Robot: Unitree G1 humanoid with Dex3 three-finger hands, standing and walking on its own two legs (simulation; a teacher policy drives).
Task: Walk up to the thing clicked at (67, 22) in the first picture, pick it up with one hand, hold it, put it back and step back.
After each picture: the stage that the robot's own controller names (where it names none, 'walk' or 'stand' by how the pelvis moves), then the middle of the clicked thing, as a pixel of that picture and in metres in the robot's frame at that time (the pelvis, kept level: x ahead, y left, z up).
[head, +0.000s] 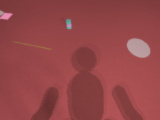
stand; (68, 24) +1.77 +0.17 -0.72
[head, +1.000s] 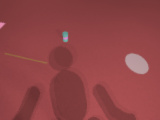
walk; (65, 36) +1.63 +0.14 -0.72
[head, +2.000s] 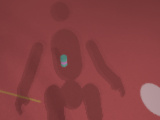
walk; (63, 60) +1.07 +0.15 -0.71
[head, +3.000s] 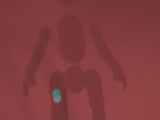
walk; (56, 96) +0.69 +0.19 -0.71
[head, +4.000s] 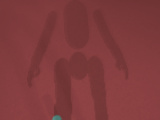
stand; out of the picture +0.44 +0.18 -0.71
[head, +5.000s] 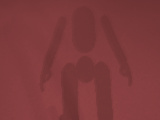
stand; out of the picture +0.40 +0.20 -0.72
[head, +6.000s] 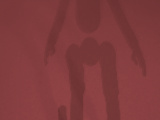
walk; out of the picture +0.34 +0.25 -0.71
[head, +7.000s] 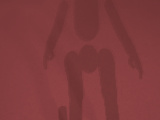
walk; out of the picture +0.37 +0.25 -0.70
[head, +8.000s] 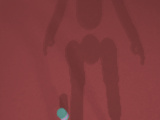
walk; (63, 114) +0.38 +0.24 -0.69
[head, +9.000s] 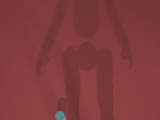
stand; (60, 117) +0.40 +0.21 -0.70
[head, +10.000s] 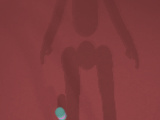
stand; (61, 114) +0.43 +0.22 -0.70
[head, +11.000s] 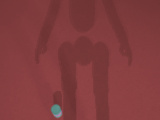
stand; (56, 111) +0.41 +0.21 -0.70
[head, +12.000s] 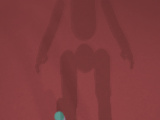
stand; (60, 118) +0.41 +0.21 -0.69
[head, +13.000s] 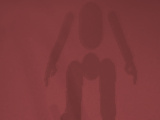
stand; out of the picture +0.39 +0.20 -0.72
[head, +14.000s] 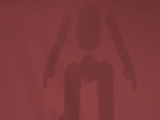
stand; out of the picture +0.38 +0.20 -0.72
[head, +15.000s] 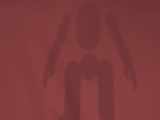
stand; out of the picture +0.38 +0.20 -0.72
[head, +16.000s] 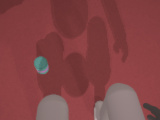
go down; (41, 65) +0.48 +0.16 -0.41
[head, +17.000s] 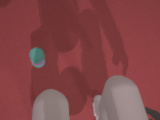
go down; (37, 58) +0.50 +0.14 -0.34
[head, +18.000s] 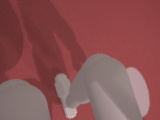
close in; out of the picture +0.52 +0.18 -0.25
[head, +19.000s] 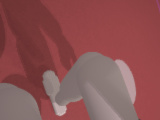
close; out of the picture +0.51 +0.20 -0.26
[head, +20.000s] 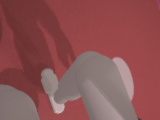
lift; out of the picture +0.49 +0.19 -0.27
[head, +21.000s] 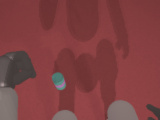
close; (59, 81) +0.48 +0.12 -0.48
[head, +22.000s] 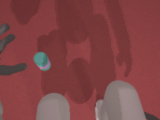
go down; (42, 61) +0.50 +0.14 -0.38
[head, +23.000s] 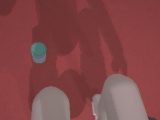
go down; (38, 53) +0.52 +0.12 -0.33
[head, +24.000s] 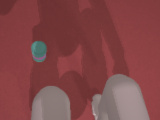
go down; (39, 52) +0.52 +0.13 -0.33
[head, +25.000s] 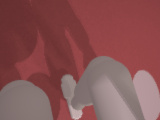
close in; out of the picture +0.52 +0.17 -0.27
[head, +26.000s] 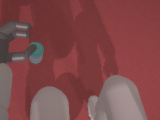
close in; (35, 53) +0.52 +0.14 -0.33
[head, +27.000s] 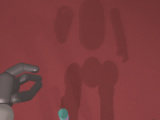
hold; (63, 115) +0.44 +0.15 -0.64
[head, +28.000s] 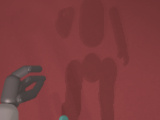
hold; out of the picture +0.42 +0.16 -0.68
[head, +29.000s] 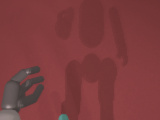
hold; out of the picture +0.43 +0.16 -0.67
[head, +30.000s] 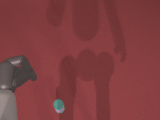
crouch; (59, 106) +0.45 +0.15 -0.62
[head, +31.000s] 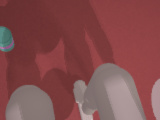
lower; (4, 40) +0.53 +0.15 -0.30
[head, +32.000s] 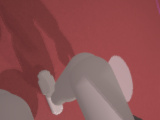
lower; out of the picture +0.52 +0.19 -0.28
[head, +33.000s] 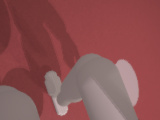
hold; out of the picture +0.52 +0.19 -0.28
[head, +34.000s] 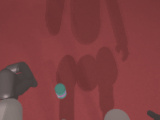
lower; (60, 91) +0.48 +0.12 -0.53
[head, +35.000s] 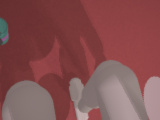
lower; out of the picture +0.55 +0.16 -0.28
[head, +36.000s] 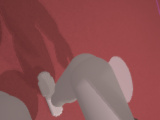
rest; out of the picture +0.53 +0.20 -0.28
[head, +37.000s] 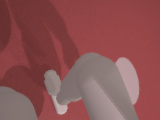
hold; out of the picture +0.52 +0.19 -0.28
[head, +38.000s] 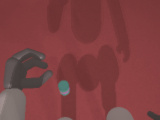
hold; (64, 88) +0.48 +0.11 -0.52
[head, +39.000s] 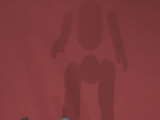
stand; out of the picture +0.42 +0.15 -0.68
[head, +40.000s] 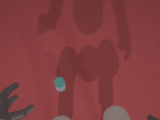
stand; (60, 84) +0.48 +0.13 -0.54
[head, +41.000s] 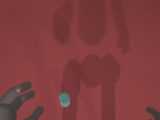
hold; (64, 100) +0.46 +0.13 -0.58
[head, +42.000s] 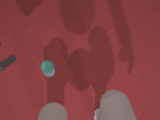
withdraw; (48, 69) +0.49 +0.13 -0.45
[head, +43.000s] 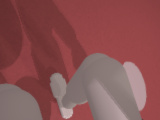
hold; out of the picture +0.54 +0.17 -0.26
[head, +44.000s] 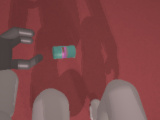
hold; (63, 52) +0.56 +0.02 -0.38
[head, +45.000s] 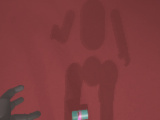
rise; (79, 115) +0.47 +0.03 -0.68
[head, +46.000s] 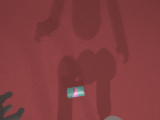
stand; (75, 92) +0.49 +0.03 -0.60
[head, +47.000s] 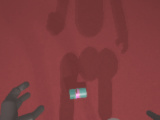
withdraw; (77, 93) +0.48 +0.02 -0.61
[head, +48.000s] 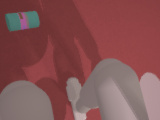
lower; (22, 20) +0.58 +0.05 -0.28
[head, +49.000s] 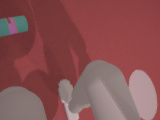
hold; (11, 25) +0.58 +0.08 -0.32
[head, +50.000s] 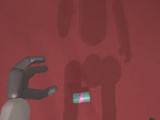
lower; (81, 97) +0.50 +0.02 -0.62
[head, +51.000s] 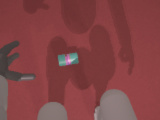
lower; (67, 59) +0.55 +0.01 -0.48
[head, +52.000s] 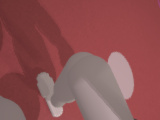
withdraw; out of the picture +0.61 +0.09 -0.30
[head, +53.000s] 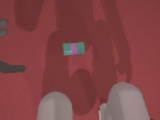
lower; (73, 48) +0.59 +0.00 -0.39
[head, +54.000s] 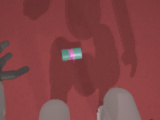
stand; (71, 54) +0.58 +0.00 -0.46
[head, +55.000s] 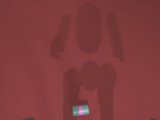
hold; (80, 110) +0.51 +0.00 -0.67
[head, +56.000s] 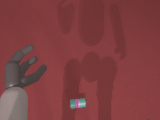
withdraw; (77, 103) +0.53 +0.03 -0.69
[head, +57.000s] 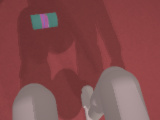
withdraw; (44, 21) +0.64 +0.03 -0.33
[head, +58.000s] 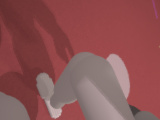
hold; out of the picture +0.65 +0.10 -0.30
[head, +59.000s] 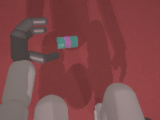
hold; (67, 42) +0.63 +0.00 -0.41
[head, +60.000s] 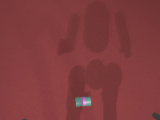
stand; (83, 101) +0.57 +0.01 -0.67
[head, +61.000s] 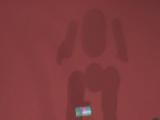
stand; (83, 111) +0.55 +0.01 -0.69
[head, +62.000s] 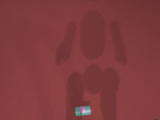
stand; (82, 110) +0.56 +0.00 -0.68
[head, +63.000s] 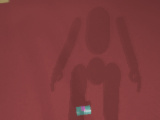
stand; (83, 110) +0.58 +0.05 -0.73
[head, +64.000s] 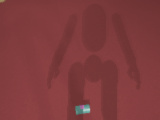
stand; (82, 109) +0.58 +0.05 -0.74
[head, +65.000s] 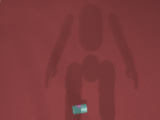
walk; (79, 109) +0.58 +0.06 -0.74
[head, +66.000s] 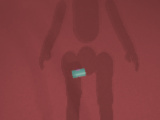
walk; (78, 73) +0.78 +0.09 -0.73
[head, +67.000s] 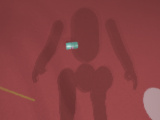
walk; (71, 45) +1.12 +0.07 -0.73
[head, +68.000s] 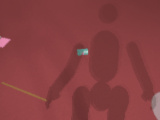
stand; (82, 52) +1.24 +0.07 -0.73
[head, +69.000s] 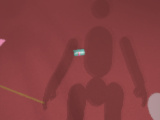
stand; (79, 52) +1.23 +0.06 -0.75
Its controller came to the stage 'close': yes
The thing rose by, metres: 0.01
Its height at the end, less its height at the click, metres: -0.02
